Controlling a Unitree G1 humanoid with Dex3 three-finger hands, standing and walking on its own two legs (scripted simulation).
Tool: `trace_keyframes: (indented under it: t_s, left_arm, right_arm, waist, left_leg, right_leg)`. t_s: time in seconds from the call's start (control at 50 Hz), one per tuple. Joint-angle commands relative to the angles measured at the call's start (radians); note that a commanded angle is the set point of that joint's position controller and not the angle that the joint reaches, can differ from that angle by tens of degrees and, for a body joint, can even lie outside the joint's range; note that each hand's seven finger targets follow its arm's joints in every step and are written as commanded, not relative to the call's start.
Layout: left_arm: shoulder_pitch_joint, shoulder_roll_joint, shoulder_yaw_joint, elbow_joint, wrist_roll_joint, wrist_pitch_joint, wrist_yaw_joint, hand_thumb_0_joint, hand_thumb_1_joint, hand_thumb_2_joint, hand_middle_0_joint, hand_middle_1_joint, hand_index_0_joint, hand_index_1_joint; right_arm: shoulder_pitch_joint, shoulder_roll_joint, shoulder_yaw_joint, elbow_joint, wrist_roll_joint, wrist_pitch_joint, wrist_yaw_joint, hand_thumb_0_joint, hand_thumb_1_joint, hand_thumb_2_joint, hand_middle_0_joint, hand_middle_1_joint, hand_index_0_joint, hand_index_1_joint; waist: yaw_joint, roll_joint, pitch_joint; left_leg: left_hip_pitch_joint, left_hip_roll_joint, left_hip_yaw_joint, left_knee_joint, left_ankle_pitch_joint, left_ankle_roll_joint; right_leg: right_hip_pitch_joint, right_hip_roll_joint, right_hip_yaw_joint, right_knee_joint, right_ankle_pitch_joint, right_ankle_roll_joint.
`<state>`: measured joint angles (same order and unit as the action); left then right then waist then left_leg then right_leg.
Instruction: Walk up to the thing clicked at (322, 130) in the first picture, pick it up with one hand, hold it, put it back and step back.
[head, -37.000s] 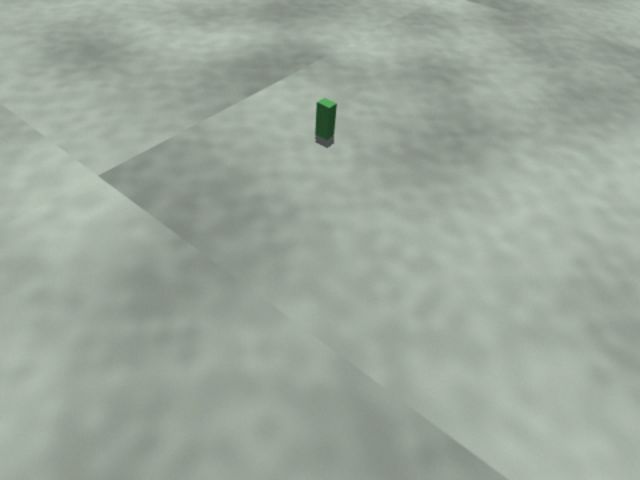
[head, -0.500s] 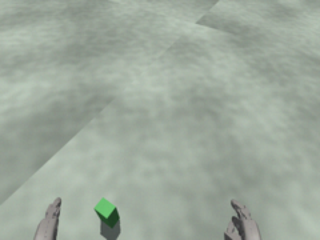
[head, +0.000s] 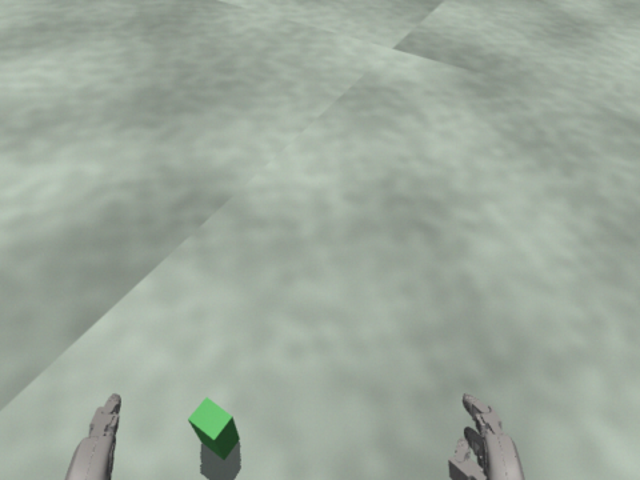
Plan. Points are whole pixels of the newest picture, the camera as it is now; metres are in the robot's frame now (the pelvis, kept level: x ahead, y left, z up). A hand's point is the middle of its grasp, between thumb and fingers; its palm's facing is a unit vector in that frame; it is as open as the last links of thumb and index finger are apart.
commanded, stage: home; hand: left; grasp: from the side
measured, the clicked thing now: (215, 430) +0.38 +0.21 -0.62
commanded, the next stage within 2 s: stand in 0.32 s
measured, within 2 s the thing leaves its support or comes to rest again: neither
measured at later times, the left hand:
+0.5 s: hand (145, 471) +0.17 +0.19 -0.05, palm faces +0.10 -0.95 -0.28, open 17.4 cm
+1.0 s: hand out of the picture +0.09 +0.24 -0.11, palm faces -0.03 -0.94 -0.34, open 7.9 cm
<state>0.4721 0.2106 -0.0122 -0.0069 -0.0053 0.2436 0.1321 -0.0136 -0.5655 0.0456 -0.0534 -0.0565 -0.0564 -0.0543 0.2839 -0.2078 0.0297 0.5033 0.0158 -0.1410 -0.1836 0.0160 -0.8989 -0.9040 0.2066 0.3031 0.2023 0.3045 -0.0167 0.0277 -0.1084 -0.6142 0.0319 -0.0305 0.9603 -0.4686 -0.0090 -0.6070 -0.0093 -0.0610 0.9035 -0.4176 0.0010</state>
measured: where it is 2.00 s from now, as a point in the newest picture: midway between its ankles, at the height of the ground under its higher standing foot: outside the picture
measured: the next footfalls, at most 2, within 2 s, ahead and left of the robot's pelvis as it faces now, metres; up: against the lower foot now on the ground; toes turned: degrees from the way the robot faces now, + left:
none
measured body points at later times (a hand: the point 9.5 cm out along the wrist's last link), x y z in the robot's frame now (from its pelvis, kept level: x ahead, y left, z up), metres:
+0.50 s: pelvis +0.00 +0.00 +0.00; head +0.02 +0.01 +0.45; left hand +0.16 +0.24 -0.03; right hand +0.16 -0.24 -0.07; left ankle +0.01 +0.12 -0.69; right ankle +0.02 -0.12 -0.69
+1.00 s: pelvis +0.00 +0.01 +0.04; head +0.00 +0.01 +0.48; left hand +0.09 +0.29 -0.09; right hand +0.08 -0.29 -0.08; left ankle +0.01 +0.12 -0.69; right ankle +0.02 -0.12 -0.69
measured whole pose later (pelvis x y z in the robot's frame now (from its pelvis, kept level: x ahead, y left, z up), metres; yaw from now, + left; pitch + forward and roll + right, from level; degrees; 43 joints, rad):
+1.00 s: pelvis +0.00 +0.01 +0.04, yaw -1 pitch -1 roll +0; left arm 0.23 0.32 0.01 0.85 0.04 0.01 0.02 0.00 0.79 0.88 -0.20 -0.30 -0.21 -0.30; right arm 0.21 -0.31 -0.03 0.91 -0.05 -0.01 -0.01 0.01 -0.90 -0.90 0.21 0.30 0.20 0.30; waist 0.01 -0.01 0.02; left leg -0.30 0.00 0.01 0.66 -0.34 0.01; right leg -0.33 -0.03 -0.02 0.65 -0.31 0.01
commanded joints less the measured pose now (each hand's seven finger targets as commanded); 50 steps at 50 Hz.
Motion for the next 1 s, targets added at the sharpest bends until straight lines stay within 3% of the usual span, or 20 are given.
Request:
trace_keyframes:
  t_s: [0.0,0.08,0.1,0.14,0.16,0.18,0.28,0.4,0.44,0.46,0.62,0.64,0.66,0.7,0.74,0.78,0.82,0.88,0.92,0.98]
  left_arm:
    - [-0.041,0.111,0.062,-0.195,0.005,-0.056,0.009,0.0,-0.583,0.037,-0.046,-0.05,-0.045,-0.05]
    - [-0.032,0.094,0.046,-0.177,0.003,-0.055,0.007,0.0,-0.584,0.036,-0.045,-0.05,-0.045,-0.05]
    - [-0.021,0.107,0.063,-0.188,0.007,-0.054,0.01,0.0,-0.583,0.037,-0.046,-0.05,-0.045,-0.05]
    - [-0.011,0.075,0.034,-0.146,0.005,-0.051,0.005,0.0,-0.611,0.017,-0.042,-0.045,-0.042,-0.044]
    - [-0.043,0.11,0.059,-0.218,0.004,-0.057,0.01,0.0,-0.585,0.036,-0.045,-0.05,-0.045,-0.05]
    - [-0.051,0.104,0.049,-0.208,0.005,-0.056,0.009,0.0,-0.575,0.041,-0.046,-0.051,-0.046,-0.051]
    - [-0.034,0.104,0.055,-0.179,0.005,-0.054,0.009,0.0,-0.601,0.026,-0.044,-0.047,-0.044,-0.047]
    - [-0.027,0.099,0.052,-0.183,0.005,-0.053,0.01,0.0,-0.582,0.037,-0.046,-0.05,-0.046,-0.05]
    - [-0.024,0.101,0.058,-0.172,0.005,-0.052,0.01,0.0,-0.422,0.197,-0.2,-0.21,-0.2,-0.21]
    - [-0.033,0.1,0.052,-0.197,0.005,-0.055,0.01,0.0,-0.342,0.277,-0.2,-0.29,-0.2,-0.29]
    - [-0.046,0.107,0.056,-0.192,0.005,-0.054,0.008,0.0,0.298,0.9,-0.2,-0.3,-0.2,-0.301]
    - [-0.207,0.233,0.099,0.159,0.095,-0.158,-0.038,0.0,0.378,0.9,-0.2,-0.3,-0.2,-0.301]
    - [-0.171,0.237,0.106,0.28,0.108,-0.201,-0.062,0.0,0.458,0.9,-0.2,-0.3,-0.2,-0.301]
    - [-0.187,0.261,0.092,0.354,0.086,-0.249,-0.088,0.0,0.618,0.9,-0.2,-0.3,-0.2,-0.301]
    - [-0.235,0.256,0.082,0.427,0.067,-0.266,-0.103,0.0,0.778,0.9,-0.2,-0.3,-0.2,-0.301]
    - [-0.242,0.261,0.077,0.515,0.055,-0.276,-0.106,0.0,0.9,0.9,-0.2,-0.3,-0.2,-0.301]
    - [-0.276,0.261,0.075,0.594,0.054,-0.281,-0.105,0.0,0.9,0.9,-0.2,-0.3,-0.2,-0.301]
    - [-0.298,0.252,0.071,0.692,0.046,-0.285,-0.104,0.0,0.9,0.9,-0.2,-0.3,-0.2,-0.301]
    - [-0.298,0.26,0.069,0.756,0.045,-0.285,-0.104,0.0,0.9,0.9,-0.2,-0.3,-0.2,-0.301]
    - [-0.3,0.269,0.066,0.839,0.041,-0.285,-0.102,0.0,0.9,0.9,-0.2,-0.3,-0.2,-0.301]
  right_arm:
    - [-0.061,-0.12,-0.051,-0.165,-0.007,-0.054,-0.009,0.0,-0.899,-0.901,0.2,0.3,0.2,0.3]
    - [-0.055,-0.116,-0.048,-0.155,-0.006,-0.055,-0.005,0.0,-0.899,-0.901,0.2,0.3,0.2,0.3]
    - [-0.057,-0.122,-0.054,-0.167,-0.006,-0.058,-0.007,0.0,-0.898,-0.901,0.2,0.3,0.2,0.3]
    - [-0.047,-0.113,-0.045,-0.147,-0.006,-0.054,-0.003,0.0,-0.899,-0.901,0.2,0.3,0.2,0.3]
    - [-0.057,-0.127,-0.055,-0.166,-0.006,-0.056,-0.005,0.0,-0.899,-0.901,0.2,0.3,0.2,0.3]
    - [-0.052,-0.125,-0.054,-0.161,-0.006,-0.055,-0.006,0.0,-0.898,-0.901,0.2,0.3,0.2,0.3]
    - [-0.063,-0.12,-0.05,-0.165,-0.006,-0.056,-0.007,0.0,-0.898,-0.901,0.2,0.301,0.2,0.301]
    - [-0.054,-0.122,-0.054,-0.159,-0.007,-0.057,-0.005,0.0,-0.898,-0.901,0.2,0.301,0.2,0.301]
    - [-0.057,-0.12,-0.05,-0.161,-0.006,-0.059,-0.003,0.0,-0.9,-0.9,0.2,0.3,0.2,0.3]
    - [-0.057,-0.12,-0.05,-0.165,-0.006,-0.058,-0.003,0.0,-0.9,-0.9,0.2,0.3,0.2,0.3]
    - [-0.053,-0.115,-0.049,-0.156,-0.008,-0.057,-0.005,0.0,-0.9,-0.9,0.2,0.3,0.2,0.3]
    - [-0.121,-0.262,-0.095,0.065,-0.129,0.019,0.054,0.0,-0.9,-0.9,0.2,0.3,0.2,0.3]
    - [-0.099,-0.243,-0.098,0.106,-0.135,0.053,0.089,0.0,-0.9,-0.9,0.2,0.3,0.2,0.3]
    - [-0.097,-0.249,-0.104,0.116,-0.102,0.075,0.12,0.0,-0.9,-0.9,0.2,0.3,0.2,0.3]
    - [-0.098,-0.231,-0.1,0.147,-0.077,0.079,0.148,0.0,-0.9,-0.9,0.2,0.3,0.2,0.3]
    - [-0.115,-0.236,-0.109,0.183,-0.066,0.08,0.161,0.0,-0.9,-0.9,0.2,0.3,0.2,0.3]
    - [-0.122,-0.237,-0.109,0.222,-0.07,0.087,0.166,0.0,-0.9,-0.9,0.2,0.3,0.2,0.3]
    - [-0.128,-0.246,-0.103,0.275,-0.071,0.091,0.167,0.0,-0.9,-0.9,0.2,0.3,0.2,0.3]
    - [-0.136,-0.252,-0.1,0.306,-0.068,0.097,0.166,0.0,-0.9,-0.9,0.2,0.3,0.2,0.3]
    - [-0.135,-0.265,-0.095,0.359,-0.062,0.102,0.163,0.0,-0.9,-0.9,0.2,0.3,0.2,0.3]
  waist:
    - [-0.002,0.002,-0.092]
    - [-0.004,0.003,-0.065]
    - [0.002,0.019,-0.089]
    - [-0.01,0.006,-0.063]
    - [0.003,0.032,-0.095]
    - [-0.011,0.029,-0.104]
    - [-0.003,-0.008,-0.066]
    - [-0.003,0.016,-0.087]
    - [0.001,-0.012,-0.069]
    - [0.001,0.007,-0.084]
    - [-0.003,-0.001,-0.078]
    - [0.029,-0.062,0.052]
    - [0.031,-0.104,-0.009]
    - [0.015,-0.078,-0.02]
    - [0.021,-0.073,0.002]
    - [0.028,-0.048,-0.011]
    - [0.023,-0.022,0.022]
    - [0.029,0.032,0.041]
    - [0.034,0.02,0.064]
    - [0.034,0.003,0.073]
  left_leg:
    - [0.045,-0.031,0.024,-0.162,0.158,0.022]
    - [0.037,-0.026,0.014,-0.182,0.125,0.02]
    - [0.049,-0.025,0.016,-0.179,0.154,0.018]
    - [0.047,-0.022,0.011,-0.185,0.15,0.016]
    - [0.054,-0.022,0.01,-0.183,0.169,0.015]
    - [0.062,-0.023,0.011,-0.175,0.182,0.015]
    - [0.036,-0.025,0.014,-0.178,0.135,0.02]
    - [0.052,-0.021,0.007,-0.177,0.185,0.014]
    - [0.036,-0.023,0.01,-0.178,0.148,0.02]
    - [0.047,-0.022,0.011,-0.18,0.152,0.018]
    - [0.041,-0.031,0.024,-0.165,0.155,0.022]
    - [0.122,0.025,-0.045,-0.215,0.304,0.047]
    - [0.148,0.016,-0.01,-0.184,0.302,0.063]
    - [0.176,0.002,-0.022,-0.213,0.221,0.073]
    - [0.207,-0.005,-0.022,-0.253,0.161,0.067]
    - [0.266,0.006,-0.031,-0.286,0.224,0.063]
    - [0.275,0.016,-0.042,-0.34,0.202,0.06]
    - [0.285,0.043,-0.072,-0.434,0.26,0.056]
    - [0.284,0.047,-0.076,-0.487,0.214,0.052]
    - [0.34,0.049,-0.07,-0.533,0.261,0.043]
  right_leg:
    - [0.087,0.022,0.003,-0.158,0.131,-0.009]
    - [0.073,0.028,-0.008,-0.154,0.097,-0.011]
    - [0.083,0.029,-0.007,-0.144,0.123,-0.012]
    - [0.069,0.034,-0.013,-0.141,0.117,-0.013]
    - [0.084,0.031,-0.012,-0.136,0.136,-0.014]
    - [0.081,0.03,-0.008,-0.136,0.147,-0.014]
    - [0.076,0.027,-0.008,-0.154,0.104,-0.011]
    - [0.079,0.032,-0.013,-0.135,0.144,-0.014]
    - [0.08,0.028,-0.01,-0.146,0.114,-0.012]
    - [0.081,0.028,-0.008,-0.143,0.119,-0.013]
    - [0.079,0.021,0.0,-0.159,0.129,-0.008]
    - [0.176,-0.053,0.106,-0.167,0.227,-0.075]
    - [0.209,-0.072,0.128,-0.194,0.243,-0.095]
    - [0.231,-0.094,0.181,-0.228,0.225,-0.11]
    - [0.218,-0.104,0.182,-0.27,0.147,-0.095]
    - [0.237,-0.095,0.153,-0.277,0.237,-0.077]
    - [0.246,-0.089,0.146,-0.307,0.205,-0.064]
    - [0.321,-0.076,0.119,-0.318,0.261,-0.045]
    - [0.36,-0.074,0.122,-0.364,0.232,-0.04]
    - [0.401,-0.085,0.128,-0.417,0.284,-0.038]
